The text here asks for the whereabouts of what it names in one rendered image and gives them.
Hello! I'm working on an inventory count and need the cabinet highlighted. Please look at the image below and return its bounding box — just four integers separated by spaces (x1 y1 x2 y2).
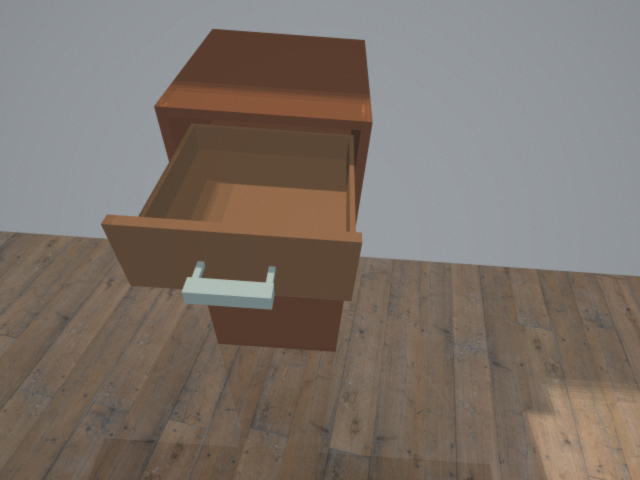
154 29 373 352

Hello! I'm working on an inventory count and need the handle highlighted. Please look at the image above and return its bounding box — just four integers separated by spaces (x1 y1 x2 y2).
182 261 276 310

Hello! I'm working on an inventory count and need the drawer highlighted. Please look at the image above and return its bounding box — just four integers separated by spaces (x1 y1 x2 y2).
101 123 362 301

